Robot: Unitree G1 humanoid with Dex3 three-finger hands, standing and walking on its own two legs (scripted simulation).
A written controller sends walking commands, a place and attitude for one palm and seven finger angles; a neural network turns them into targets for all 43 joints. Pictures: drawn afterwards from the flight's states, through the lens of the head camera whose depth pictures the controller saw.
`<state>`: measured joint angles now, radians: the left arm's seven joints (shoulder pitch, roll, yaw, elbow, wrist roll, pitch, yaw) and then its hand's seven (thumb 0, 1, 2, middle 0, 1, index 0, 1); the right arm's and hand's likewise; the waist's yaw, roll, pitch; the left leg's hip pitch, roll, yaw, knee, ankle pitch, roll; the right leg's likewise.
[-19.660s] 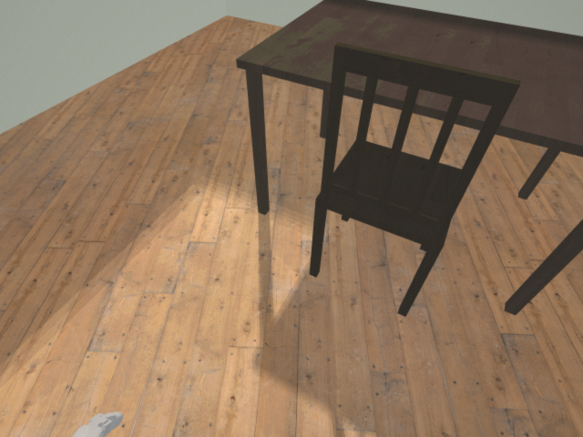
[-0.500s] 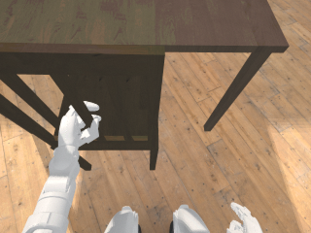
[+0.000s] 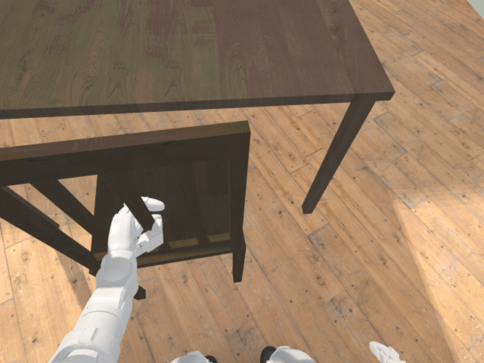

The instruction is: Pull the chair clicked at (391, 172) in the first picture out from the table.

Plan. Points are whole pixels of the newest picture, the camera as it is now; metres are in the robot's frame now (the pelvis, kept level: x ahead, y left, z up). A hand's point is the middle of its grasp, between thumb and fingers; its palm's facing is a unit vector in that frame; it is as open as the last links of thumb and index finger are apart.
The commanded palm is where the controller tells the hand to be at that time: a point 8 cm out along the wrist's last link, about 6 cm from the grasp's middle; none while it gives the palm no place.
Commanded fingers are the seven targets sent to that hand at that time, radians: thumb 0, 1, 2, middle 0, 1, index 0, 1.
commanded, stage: step backward, pulling the chair out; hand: left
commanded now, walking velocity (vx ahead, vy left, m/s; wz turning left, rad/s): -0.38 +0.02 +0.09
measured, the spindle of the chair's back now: (144, 217) +0.37 +0.18 -0.06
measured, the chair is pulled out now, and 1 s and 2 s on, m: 0.08 0.22 0.31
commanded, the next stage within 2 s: none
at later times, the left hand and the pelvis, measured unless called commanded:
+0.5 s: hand (173, 293) +0.24 +0.11 -0.07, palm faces -0.03 -0.99 -0.16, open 5.2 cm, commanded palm +0.24 +0.17 -0.06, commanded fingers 0.00 0.90 0.90 -0.50 -1.45 -0.50 -1.45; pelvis -0.08 +0.01 +0.00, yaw +1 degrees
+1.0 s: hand (171, 311) +0.21 +0.11 -0.07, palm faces +0.00 -0.98 -0.18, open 5.3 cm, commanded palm +0.18 +0.17 -0.07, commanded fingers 0.00 0.90 0.90 -0.50 -1.45 -0.50 -1.45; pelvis -0.13 +0.01 -0.01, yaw +5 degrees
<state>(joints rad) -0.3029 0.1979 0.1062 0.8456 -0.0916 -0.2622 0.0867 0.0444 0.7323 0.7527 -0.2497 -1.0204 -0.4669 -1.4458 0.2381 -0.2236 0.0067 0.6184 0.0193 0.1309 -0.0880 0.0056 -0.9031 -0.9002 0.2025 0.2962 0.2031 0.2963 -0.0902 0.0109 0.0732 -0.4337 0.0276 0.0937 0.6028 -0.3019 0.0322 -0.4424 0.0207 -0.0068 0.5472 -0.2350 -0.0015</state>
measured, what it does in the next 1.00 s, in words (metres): walks backwards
